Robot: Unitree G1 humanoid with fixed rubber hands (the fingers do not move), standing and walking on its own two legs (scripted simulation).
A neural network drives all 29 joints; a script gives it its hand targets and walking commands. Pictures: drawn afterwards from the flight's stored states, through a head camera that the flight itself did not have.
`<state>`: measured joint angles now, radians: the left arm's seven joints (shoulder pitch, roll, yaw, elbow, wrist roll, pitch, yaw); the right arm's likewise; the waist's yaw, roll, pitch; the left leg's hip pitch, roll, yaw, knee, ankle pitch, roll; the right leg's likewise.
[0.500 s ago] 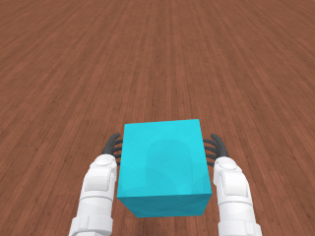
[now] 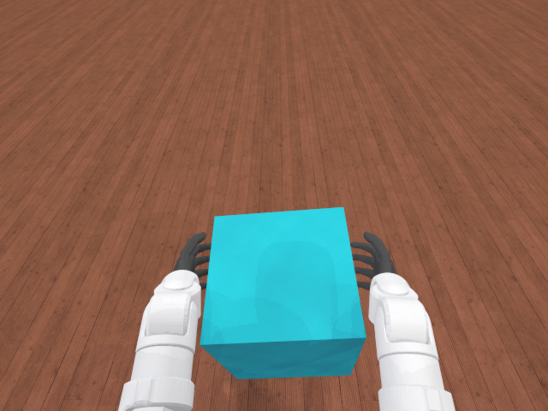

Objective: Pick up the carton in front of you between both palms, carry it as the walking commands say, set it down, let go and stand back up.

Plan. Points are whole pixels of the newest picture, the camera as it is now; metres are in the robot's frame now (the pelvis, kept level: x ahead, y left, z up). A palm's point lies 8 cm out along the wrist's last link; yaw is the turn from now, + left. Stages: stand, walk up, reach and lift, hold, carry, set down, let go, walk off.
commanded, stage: carry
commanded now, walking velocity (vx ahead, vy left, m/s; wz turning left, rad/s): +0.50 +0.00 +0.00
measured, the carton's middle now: (286, 300) +0.31 -0.01 -0.05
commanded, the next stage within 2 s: none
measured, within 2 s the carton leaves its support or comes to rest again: neither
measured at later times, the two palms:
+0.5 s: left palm (191, 190) +0.52 +0.19 +0.02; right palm (336, 188) +0.51 -0.11 +0.03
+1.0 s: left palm (205, 136) +0.68 +0.18 +0.04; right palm (331, 136) +0.68 -0.12 +0.04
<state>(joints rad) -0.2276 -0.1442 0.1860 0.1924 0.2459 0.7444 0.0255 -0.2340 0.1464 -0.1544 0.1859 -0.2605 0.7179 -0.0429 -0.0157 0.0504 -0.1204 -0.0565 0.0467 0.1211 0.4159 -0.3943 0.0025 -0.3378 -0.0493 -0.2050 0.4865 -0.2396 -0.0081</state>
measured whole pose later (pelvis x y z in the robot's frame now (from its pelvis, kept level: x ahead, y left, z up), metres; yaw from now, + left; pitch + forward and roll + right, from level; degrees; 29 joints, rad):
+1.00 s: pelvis +0.39 +0.03 +0.00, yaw +0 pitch +3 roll -1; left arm -0.23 -0.15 0.18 0.18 0.25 0.72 0.03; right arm -0.22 0.14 -0.15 0.16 -0.25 0.72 -0.05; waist 0.00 0.02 -0.11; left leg -0.15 0.08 0.20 0.50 -0.37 -0.03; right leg -0.29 -0.06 -0.21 0.51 -0.26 -0.02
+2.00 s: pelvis +0.34 +0.05 +0.00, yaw +0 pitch +1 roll +0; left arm -0.23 -0.15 0.17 0.19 0.25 0.74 0.03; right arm -0.23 0.14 -0.17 0.19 -0.25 0.73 -0.03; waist 0.00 0.00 -0.09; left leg -0.19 0.04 0.20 0.50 -0.33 0.03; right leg -0.32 -0.09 -0.20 0.50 -0.19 -0.01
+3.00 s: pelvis +0.30 +0.02 +0.00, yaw +13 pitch -7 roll +0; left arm -0.52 -0.20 0.46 0.52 0.44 0.59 -0.03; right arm -0.50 0.23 -0.46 0.46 -0.44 0.61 -0.01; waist -0.01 0.01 0.09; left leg -0.15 -0.02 -0.02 0.54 -0.26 0.02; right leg -0.19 0.00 0.02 0.51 -0.20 0.01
